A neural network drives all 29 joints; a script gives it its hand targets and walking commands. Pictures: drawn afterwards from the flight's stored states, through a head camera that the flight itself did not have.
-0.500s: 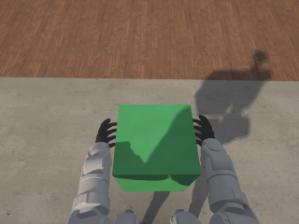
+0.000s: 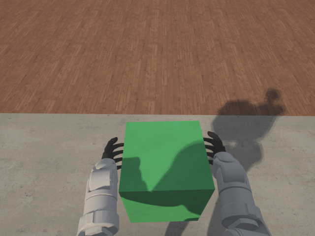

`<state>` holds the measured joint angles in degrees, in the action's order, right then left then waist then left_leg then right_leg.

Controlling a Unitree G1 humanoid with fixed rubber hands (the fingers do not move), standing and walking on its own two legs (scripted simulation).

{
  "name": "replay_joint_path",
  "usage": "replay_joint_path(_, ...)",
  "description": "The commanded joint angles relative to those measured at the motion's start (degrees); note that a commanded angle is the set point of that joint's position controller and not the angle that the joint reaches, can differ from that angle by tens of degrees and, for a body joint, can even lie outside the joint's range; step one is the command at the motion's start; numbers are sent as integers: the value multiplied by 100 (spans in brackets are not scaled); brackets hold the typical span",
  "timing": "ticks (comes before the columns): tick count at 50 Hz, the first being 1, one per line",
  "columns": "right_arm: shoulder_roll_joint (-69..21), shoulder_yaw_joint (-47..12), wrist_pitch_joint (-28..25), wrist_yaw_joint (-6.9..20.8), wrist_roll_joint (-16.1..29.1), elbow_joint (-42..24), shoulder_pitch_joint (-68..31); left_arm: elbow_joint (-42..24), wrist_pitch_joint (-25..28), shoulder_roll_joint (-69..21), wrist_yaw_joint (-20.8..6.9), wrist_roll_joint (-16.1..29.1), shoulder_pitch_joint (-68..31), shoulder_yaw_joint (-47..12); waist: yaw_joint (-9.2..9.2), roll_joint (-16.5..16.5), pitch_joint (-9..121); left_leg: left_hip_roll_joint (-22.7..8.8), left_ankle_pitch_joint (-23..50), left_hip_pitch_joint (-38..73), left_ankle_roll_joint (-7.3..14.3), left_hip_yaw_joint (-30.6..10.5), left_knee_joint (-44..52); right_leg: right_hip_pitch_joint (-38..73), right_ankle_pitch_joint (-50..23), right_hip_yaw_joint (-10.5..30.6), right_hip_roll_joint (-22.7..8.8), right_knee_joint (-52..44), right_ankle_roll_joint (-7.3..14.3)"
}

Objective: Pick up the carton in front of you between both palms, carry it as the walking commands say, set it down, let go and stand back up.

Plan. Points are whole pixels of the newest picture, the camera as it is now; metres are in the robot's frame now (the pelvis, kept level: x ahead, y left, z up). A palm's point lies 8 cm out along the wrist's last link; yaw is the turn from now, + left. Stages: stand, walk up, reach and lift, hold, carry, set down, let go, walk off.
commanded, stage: reach and lift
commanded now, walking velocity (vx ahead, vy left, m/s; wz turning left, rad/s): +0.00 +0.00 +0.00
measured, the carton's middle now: (163, 173) +0.30 +0.00 -0.05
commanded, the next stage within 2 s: hold in 0.78 s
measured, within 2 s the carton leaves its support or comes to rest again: neither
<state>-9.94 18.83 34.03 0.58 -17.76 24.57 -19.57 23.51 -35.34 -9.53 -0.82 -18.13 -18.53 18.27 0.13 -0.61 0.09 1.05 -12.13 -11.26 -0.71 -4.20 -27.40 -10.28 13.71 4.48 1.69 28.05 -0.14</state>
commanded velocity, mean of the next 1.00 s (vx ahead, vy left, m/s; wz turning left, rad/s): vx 0.00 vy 0.00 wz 0.00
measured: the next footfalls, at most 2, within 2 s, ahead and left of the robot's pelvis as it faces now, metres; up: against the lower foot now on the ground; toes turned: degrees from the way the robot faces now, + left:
none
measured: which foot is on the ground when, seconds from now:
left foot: down 0.00-1.00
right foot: down 0.00-1.00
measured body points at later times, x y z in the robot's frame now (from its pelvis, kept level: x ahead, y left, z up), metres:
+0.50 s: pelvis +0.02 +0.01 +0.01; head -0.01 +0.01 +0.46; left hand +0.32 +0.16 +0.03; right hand +0.32 -0.15 +0.03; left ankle +0.03 +0.13 -0.74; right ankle +0.02 -0.12 -0.74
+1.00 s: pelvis +0.01 +0.00 +0.01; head -0.03 +0.00 +0.46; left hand +0.31 +0.15 +0.05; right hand +0.31 -0.15 +0.05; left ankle +0.03 +0.13 -0.74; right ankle +0.02 -0.12 -0.74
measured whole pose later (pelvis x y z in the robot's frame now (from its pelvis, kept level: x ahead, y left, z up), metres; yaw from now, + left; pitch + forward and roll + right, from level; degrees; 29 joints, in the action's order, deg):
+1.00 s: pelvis +0.01 +0.00 +0.01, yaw +0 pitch -7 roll +0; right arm -8.5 11.9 42.5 0.4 -14.9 12.0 -14.3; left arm 11.0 -43.9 -8.3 0.2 -14.9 -13.2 10.9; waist -0.4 -0.4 -0.9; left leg 0.8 -9.8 -2.5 -0.7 -4.5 -19.7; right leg -1.4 11.3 4.4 1.4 20.1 -0.1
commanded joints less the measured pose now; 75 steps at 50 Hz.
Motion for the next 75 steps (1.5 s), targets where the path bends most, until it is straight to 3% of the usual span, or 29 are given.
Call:
replay_joint_path(1, -5713, -3172, -125, 1444, 1293, 129, -3223, -167, 252, -5513, -1448, 1379, -3620, -3219, 20, 58, 1438, 348, 59, 582, 113, 80, 401, 48, -127, 2, 272, -588, 54)
replay_joint_path(8, -5473, -3024, -45, 1458, 1173, 216, -3042, -41, 142, -5437, -1400, 1322, -3374, -3121, -19, 96, 1388, 347, 193, 790, 69, 62, 539, 98, -204, -29, 310, -678, 65)
replay_joint_path(25, -5241, -3362, 192, 1379, 1390, -645, -2115, -886, -106, -5288, -1249, 1533, -2403, -3459, 6, 98, 1467, 378, 1530, 1281, -13, 1, 713, 573, -1402, -19, 391, -844, 5)
replay_joint_path(38, -5277, -3536, 395, 1301, 1521, -962, -1960, -1275, -270, -5072, -1268, 1642, -2333, -3602, 32, 13, 1300, 442, 1401, 1256, 31, 37, 780, 740, -1542, 45, 357, -935, -50)
replay_joint_path(44, -5257, -3896, 632, 1240, 1715, -1491, -1825, -1809, -490, -5114, -1249, 1893, -2265, -4028, -75, 15, 1540, 455, 1655, 1457, 14, -5, 835, 1007, -1905, 70, 339, -1001, -66)
replay_joint_path(52, -5016, -3527, 817, 1294, 1557, -1196, -2179, -1413, -675, -4929, -1236, 1635, -2510, -3588, -24, 18, 685, 403, 420, 1117, 75, 47, 998, 620, -553, -22, 282, -1143, -19)
replay_joint_path(64, -5105, -3438, 711, 1385, 1486, -903, -2714, -1106, -604, -5177, -1286, 1638, -3036, -3548, -56, 52, 1002, 361, 233, 1189, 44, 61, 916, 521, -270, -62, 308, -1045, 21)
replay_joint_path(75, -5012, -3472, 741, 1391, 1515, -1060, -2446, -1258, -655, -5196, -1222, 1672, -2696, -3579, -51, 83, 1091, 370, 851, 1362, -7, 34, 945, 690, -813, -61, 347, -1058, 10)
